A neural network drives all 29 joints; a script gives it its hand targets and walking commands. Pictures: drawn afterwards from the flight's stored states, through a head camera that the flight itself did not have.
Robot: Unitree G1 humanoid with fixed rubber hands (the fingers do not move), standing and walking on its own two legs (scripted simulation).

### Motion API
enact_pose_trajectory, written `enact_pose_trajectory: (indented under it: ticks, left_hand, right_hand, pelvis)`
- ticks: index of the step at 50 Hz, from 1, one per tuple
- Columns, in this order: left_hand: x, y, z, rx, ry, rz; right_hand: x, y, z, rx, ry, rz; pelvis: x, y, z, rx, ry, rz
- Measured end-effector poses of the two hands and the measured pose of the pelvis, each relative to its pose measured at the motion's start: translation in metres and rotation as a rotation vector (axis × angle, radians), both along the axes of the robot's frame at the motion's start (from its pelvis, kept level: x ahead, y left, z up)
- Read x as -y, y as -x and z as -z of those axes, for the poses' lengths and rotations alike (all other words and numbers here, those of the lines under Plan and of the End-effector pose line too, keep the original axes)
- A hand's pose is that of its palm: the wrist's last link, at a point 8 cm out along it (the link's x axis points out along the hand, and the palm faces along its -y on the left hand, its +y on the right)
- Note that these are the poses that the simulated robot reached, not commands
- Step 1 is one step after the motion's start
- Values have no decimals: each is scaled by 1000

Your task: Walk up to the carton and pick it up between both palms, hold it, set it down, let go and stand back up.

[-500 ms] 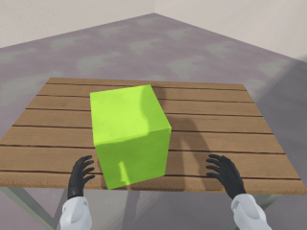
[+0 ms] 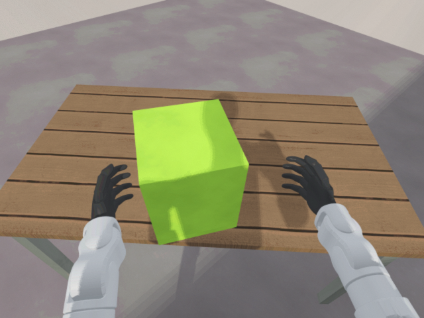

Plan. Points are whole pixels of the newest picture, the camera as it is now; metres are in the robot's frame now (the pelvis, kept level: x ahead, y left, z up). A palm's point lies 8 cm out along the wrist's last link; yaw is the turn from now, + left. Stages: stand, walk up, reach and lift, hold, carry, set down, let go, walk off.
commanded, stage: reach and lift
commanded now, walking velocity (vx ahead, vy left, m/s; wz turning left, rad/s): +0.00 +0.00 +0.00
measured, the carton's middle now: (188, 173) +0.43 +0.13 -0.01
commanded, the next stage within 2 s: none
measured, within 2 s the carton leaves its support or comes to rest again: neither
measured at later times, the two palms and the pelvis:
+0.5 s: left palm (99, 175) +0.29 +0.25 +0.13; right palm (313, 154) +0.40 -0.12 +0.12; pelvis +0.00 +0.00 +0.00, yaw +1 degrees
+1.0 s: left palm (94, 137) +0.33 +0.26 +0.18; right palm (302, 113) +0.46 -0.09 +0.17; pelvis +0.00 +0.00 +0.00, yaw +1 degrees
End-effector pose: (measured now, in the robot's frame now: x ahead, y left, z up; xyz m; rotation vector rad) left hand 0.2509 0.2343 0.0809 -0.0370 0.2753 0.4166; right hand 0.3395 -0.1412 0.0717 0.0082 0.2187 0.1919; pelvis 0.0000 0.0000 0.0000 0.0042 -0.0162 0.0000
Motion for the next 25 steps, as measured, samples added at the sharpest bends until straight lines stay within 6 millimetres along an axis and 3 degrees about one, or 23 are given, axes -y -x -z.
enact_pose_trajectory:
  ticks: [25]
  left_hand:
    - [-12, -38, -51, -10, 15, -16]
  right_hand:
    - [-18, -63, -50, -1, 11, -23]
  pelvis:
    - [3, -4, 0, -30, 3, -14]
